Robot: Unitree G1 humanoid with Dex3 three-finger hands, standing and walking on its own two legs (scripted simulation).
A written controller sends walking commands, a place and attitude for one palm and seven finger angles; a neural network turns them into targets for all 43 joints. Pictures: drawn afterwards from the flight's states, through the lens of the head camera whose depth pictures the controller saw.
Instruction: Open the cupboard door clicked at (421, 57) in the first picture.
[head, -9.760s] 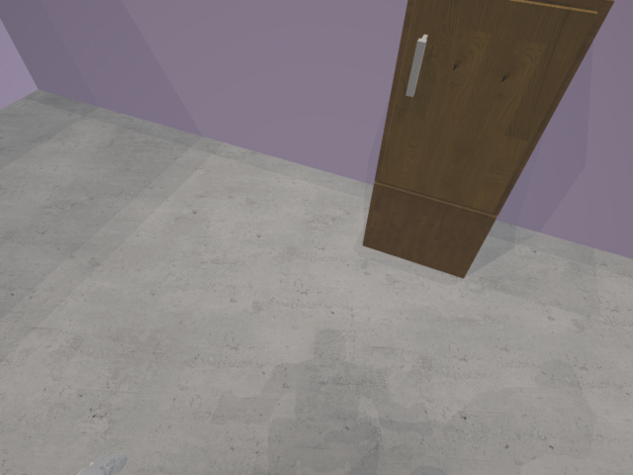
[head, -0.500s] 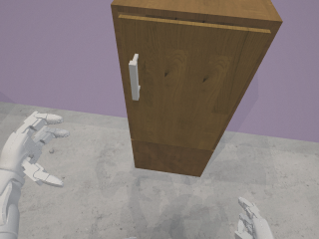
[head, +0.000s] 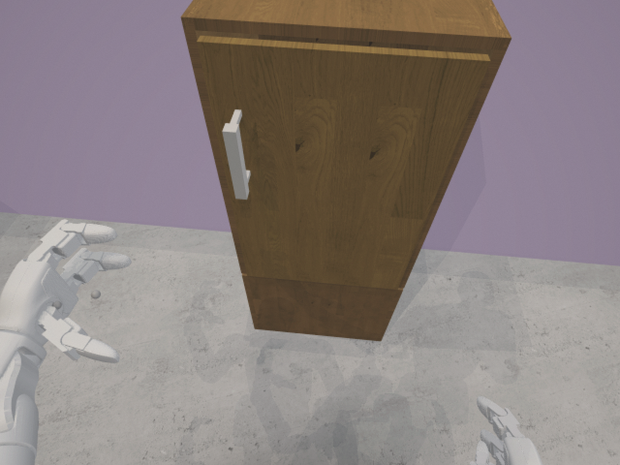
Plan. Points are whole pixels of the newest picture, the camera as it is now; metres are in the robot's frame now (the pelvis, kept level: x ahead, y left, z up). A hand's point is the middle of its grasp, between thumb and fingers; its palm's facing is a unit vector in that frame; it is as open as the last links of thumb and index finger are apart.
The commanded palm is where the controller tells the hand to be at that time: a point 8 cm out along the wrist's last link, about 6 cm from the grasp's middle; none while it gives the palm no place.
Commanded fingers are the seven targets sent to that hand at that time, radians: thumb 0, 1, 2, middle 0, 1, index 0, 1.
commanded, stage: raise the hand with hooked fingers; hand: left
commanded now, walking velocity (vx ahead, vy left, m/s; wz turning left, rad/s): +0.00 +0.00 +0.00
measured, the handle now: (239, 156) +0.56 +0.15 +0.07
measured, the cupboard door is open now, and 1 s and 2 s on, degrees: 0 0 0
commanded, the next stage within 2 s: move the hooked fingers beside the handle in 0.08 s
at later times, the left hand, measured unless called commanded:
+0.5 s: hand (114, 267) +0.33 +0.26 +0.08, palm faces -0.06 -1.00 -0.02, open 14.0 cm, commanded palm +0.30 +0.31 +0.08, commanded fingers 0.00 -0.50 0.30 -0.30 -1.20 -0.30 -1.20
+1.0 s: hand (150, 229) +0.39 +0.24 +0.07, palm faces -0.07 -1.00 -0.01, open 14.0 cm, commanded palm +0.37 +0.29 +0.08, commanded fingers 0.00 -0.50 0.30 -0.30 -1.20 -0.30 -1.20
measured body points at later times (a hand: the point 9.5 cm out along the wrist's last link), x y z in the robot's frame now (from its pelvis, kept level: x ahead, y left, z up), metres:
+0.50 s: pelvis -0.01 +0.00 +0.00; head +0.04 +0.01 +0.44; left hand +0.32 +0.32 +0.08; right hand +0.13 -0.26 -0.09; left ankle -0.01 +0.11 -0.71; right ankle +0.01 -0.11 -0.71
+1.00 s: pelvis +0.00 +0.01 -0.01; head +0.07 +0.02 +0.44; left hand +0.39 +0.29 +0.08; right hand +0.09 -0.25 -0.11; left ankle -0.01 +0.11 -0.71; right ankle +0.01 -0.11 -0.71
